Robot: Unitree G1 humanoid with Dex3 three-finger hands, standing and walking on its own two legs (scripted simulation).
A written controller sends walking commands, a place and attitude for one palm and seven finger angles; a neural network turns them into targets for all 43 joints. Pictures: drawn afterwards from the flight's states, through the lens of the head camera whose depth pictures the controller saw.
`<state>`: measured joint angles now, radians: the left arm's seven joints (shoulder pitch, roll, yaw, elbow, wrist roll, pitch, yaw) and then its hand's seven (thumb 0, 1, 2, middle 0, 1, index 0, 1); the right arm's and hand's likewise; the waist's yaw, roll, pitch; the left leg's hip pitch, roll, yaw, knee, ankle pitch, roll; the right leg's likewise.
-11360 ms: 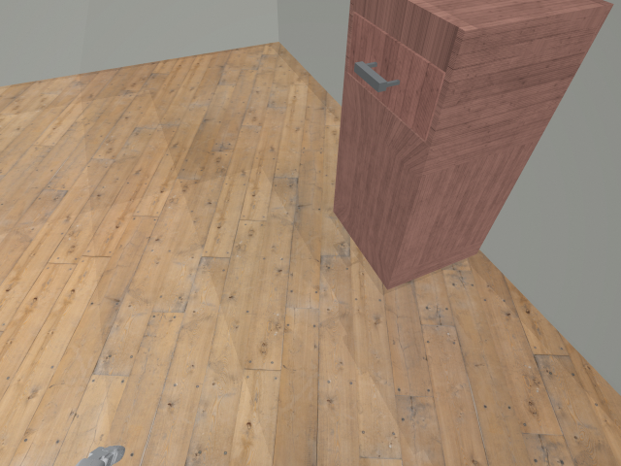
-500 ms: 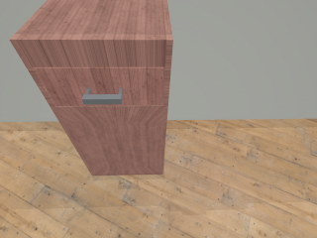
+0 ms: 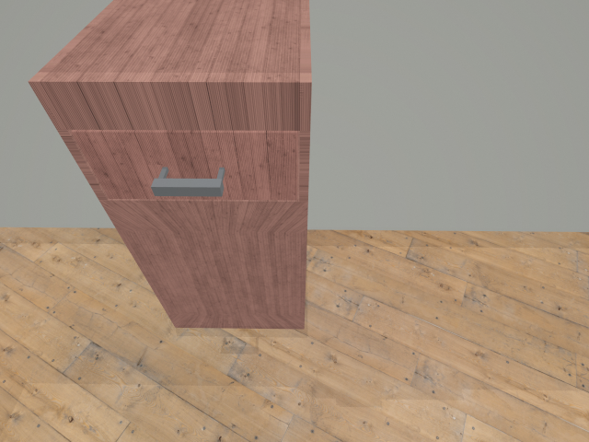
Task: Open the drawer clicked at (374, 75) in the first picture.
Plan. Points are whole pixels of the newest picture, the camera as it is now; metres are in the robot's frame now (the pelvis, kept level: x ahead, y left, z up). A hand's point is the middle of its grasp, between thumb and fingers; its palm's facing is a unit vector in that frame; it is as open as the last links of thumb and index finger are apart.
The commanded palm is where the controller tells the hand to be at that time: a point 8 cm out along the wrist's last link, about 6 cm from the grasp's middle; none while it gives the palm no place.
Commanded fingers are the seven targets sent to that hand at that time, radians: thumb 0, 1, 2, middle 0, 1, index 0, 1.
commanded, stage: look again from close up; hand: left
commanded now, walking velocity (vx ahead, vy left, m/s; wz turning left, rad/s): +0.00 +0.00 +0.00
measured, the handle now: (190, 179) +0.58 +0.24 -0.01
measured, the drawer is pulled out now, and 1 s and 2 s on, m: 0.00 0.00 0.00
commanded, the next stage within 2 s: shuffle to correct the standing spot in 0.58 s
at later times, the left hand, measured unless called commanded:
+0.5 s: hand out of the picture +0.02 +0.23 -0.18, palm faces +0.02 -0.98 -0.22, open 7.4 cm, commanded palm none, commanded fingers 0.00 0.90 0.90 -0.20 -0.30 -0.20 -0.30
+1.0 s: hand out of the picture +0.02 +0.19 -0.19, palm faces +0.05 -0.98 -0.18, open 7.4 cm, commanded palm none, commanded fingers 0.00 0.90 0.90 -0.20 -0.30 -0.20 -0.30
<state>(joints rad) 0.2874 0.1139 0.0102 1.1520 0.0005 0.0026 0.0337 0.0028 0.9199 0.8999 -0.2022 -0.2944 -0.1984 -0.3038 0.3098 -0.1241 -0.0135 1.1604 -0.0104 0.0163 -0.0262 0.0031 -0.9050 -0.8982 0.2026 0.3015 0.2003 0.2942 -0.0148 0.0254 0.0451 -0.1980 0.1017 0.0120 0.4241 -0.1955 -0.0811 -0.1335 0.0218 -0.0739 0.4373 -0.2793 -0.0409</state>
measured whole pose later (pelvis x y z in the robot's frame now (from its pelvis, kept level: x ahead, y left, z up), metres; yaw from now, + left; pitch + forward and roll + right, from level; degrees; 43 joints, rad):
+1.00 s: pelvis +0.05 +0.02 -0.02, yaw +1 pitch +0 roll +0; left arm 0.36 0.13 0.02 1.11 0.02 -0.03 0.02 0.00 0.91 0.90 -0.20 -0.29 -0.20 -0.30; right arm 0.32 -0.15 0.00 1.11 -0.02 -0.01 -0.02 0.00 -0.90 -0.90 0.20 0.30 0.20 0.29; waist 0.00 0.01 0.02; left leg -0.26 0.05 0.05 0.67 -0.40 0.01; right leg -0.17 -0.02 -0.07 0.59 -0.43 -0.01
